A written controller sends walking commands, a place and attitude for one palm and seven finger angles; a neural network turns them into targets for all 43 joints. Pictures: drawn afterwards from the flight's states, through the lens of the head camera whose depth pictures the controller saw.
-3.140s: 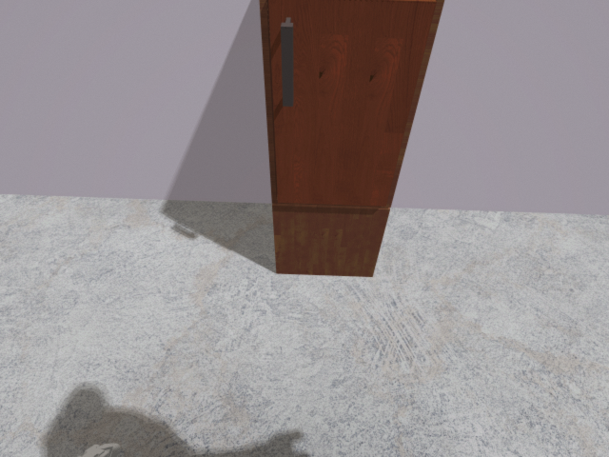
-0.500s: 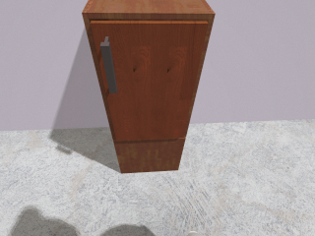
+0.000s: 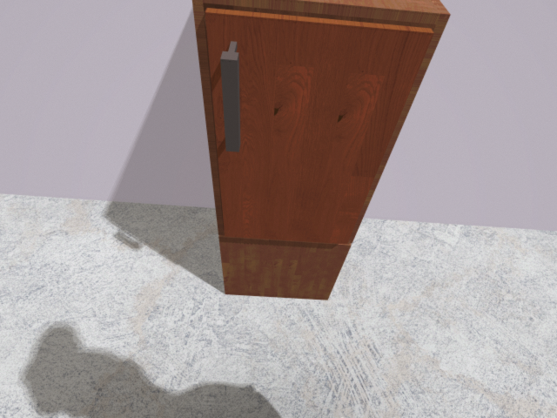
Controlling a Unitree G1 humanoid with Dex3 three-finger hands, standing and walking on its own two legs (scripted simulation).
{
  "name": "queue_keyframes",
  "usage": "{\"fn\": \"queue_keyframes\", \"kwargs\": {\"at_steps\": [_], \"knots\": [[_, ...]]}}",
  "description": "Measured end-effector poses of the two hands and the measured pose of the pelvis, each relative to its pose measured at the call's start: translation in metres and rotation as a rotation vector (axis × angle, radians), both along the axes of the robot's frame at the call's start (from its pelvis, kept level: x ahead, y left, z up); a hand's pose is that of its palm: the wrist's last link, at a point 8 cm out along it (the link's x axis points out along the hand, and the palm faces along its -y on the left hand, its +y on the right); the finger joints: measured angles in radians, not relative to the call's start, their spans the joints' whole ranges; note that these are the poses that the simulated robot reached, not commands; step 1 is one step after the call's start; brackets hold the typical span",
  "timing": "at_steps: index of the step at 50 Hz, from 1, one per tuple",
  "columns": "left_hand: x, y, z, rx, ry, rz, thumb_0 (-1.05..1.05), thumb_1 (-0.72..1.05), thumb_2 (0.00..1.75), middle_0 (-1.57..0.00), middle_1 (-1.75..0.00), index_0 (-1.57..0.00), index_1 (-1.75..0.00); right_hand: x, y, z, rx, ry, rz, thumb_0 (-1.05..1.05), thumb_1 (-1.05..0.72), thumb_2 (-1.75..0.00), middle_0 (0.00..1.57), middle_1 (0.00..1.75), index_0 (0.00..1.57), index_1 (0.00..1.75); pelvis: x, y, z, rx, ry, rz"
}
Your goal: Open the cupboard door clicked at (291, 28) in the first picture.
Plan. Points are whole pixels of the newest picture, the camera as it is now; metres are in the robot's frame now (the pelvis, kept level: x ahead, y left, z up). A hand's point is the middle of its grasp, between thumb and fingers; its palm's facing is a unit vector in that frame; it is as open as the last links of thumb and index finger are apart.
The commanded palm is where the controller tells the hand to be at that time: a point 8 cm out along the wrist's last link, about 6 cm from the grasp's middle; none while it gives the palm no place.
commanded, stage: come to a stop and stand still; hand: left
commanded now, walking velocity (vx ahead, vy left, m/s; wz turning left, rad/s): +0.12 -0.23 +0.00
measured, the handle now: (233, 99) +0.59 +0.13 +0.14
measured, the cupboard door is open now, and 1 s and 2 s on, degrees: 0 0 0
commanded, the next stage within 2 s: look again from close up in 1.54 s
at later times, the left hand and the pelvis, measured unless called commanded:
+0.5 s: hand out of the picture -0.01 +0.18 -0.16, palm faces -0.03 -0.99 -0.16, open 7.4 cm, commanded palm none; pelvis -0.02 +0.00 +0.03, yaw -3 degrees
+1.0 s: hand out of the picture -0.04 +0.08 -0.16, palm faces +0.05 -0.99 -0.14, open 7.3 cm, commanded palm none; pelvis -0.01 -0.07 +0.02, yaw -1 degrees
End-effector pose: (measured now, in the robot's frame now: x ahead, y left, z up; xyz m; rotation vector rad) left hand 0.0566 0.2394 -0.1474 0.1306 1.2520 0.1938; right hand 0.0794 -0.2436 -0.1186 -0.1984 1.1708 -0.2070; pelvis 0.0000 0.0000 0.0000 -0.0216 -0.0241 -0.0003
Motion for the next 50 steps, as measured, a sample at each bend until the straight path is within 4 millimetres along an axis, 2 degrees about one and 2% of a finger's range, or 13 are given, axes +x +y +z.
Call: {"fn": "queue_keyframes", "kwargs": {"at_steps": [6,12,16,20,25,30,33,37,43,50], "knots": [[-0.04,0.021,0.006,-0.035,0.075,0.029,0.0,0.91,0.9,-0.2,-0.3,-0.2,-0.3,-0.018,0.032,0.021,-0.014,0.018,0.019,0.0,-0.92,-0.9,0.2,0.3,0.2,0.3,-0.003,0.018,0.018,-0.011,0.004,-0.003],[-0.083,0.027,0.011,-0.055,0.205,0.017,0.0,0.91,0.9,-0.2,-0.3,-0.2,-0.3,-0.045,0.037,0.03,-0.03,0.052,-0.036,0.0,-0.94,-0.9,0.21,0.3,0.21,0.3,-0.004,0.025,0.028,-0.014,0.023,-0.032],[-0.097,0.024,0.013,-0.057,0.269,-0.002,0.0,0.91,0.9,-0.2,-0.3,-0.2,-0.3,-0.075,0.036,0.029,-0.03,0.108,-0.086,0.0,-0.93,-0.9,0.21,0.3,0.21,0.3,-0.007,0.023,0.03,-0.016,0.025,-0.044],[-0.094,0.014,0.016,-0.056,0.274,-0.029,0.0,0.91,0.9,-0.2,-0.3,-0.2,-0.3,-0.113,0.033,0.024,-0.008,0.189,-0.134,0.0,-0.92,-0.9,0.21,0.3,0.21,0.3,-0.011,0.016,0.03,-0.013,0.02,-0.05],[-0.071,-0.011,0.019,-0.045,0.203,-0.064,0.0,0.91,0.9,-0.2,-0.3,-0.2,-0.3,-0.157,0.026,0.012,0.049,0.288,-0.174,0.01,-0.91,-0.9,0.21,0.3,0.21,0.3,-0.018,0.0,0.027,0.001,0.013,-0.044],[-0.053,-0.04,0.02,0.0,0.111,-0.076,0.01,0.93,0.9,-0.2,-0.3,-0.2,-0.3,-0.183,0.013,-0.01,0.122,0.348,-0.188,0.01,-0.91,-0.9,0.21,0.3,0.2,0.3,-0.024,-0.026,0.018,0.034,-0.003,-0.04],[-0.052,-0.051,0.028,0.014,0.088,-0.066,0.01,0.95,0.9,-0.2,-0.3,-0.2,-0.3,-0.184,0.008,-0.015,0.156,0.358,-0.169,0.01,-0.91,-0.9,0.2,0.3,0.2,0.3,-0.022,-0.037,0.02,0.025,-0.007,-0.028],[-0.058,-0.066,0.027,0.011,0.09,-0.054,0.01,0.94,0.9,-0.2,-0.3,-0.2,-0.3,-0.175,0.002,-0.018,0.172,0.342,-0.147,0.01,-0.91,-0.9,0.2,0.3,0.2,0.3,-0.02,-0.049,0.019,0.018,-0.008,-0.028],[-0.076,-0.088,0.022,-0.026,0.144,-0.023,0.01,0.94,0.9,-0.2,-0.3,-0.2,-0.3,-0.153,-0.007,-0.016,0.168,0.315,-0.116,0.01,-0.91,-0.9,0.2,0.3,0.2,0.3,-0.015,-0.061,0.02,0.02,-0.006,-0.023],[-0.098,-0.111,0.019,-0.08,0.211,0.014,0.01,0.92,0.9,-0.2,-0.3,-0.2,-0.3,-0.122,-0.021,-0.013,0.135,0.282,-0.083,0.0,-0.91,-0.9,0.2,0.3,0.2,0.3,-0.008,-0.066,0.02,0.019,0.001,-0.019]]}}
